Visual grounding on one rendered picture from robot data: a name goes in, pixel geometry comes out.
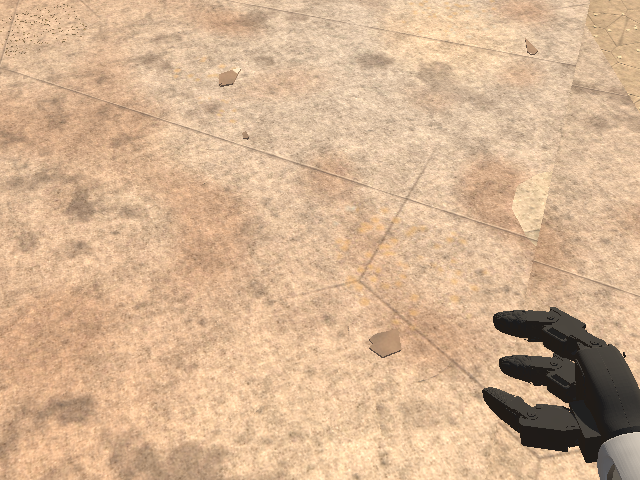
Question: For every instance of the robot right hand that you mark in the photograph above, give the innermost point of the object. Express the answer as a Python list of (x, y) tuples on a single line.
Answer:
[(603, 395)]

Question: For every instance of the right robot forearm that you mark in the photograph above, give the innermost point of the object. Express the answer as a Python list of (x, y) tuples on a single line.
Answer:
[(619, 458)]

